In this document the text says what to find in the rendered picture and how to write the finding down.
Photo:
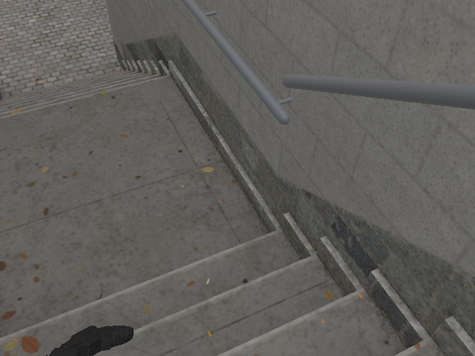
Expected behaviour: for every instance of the robot left hand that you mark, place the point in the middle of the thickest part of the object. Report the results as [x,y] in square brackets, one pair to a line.
[92,340]

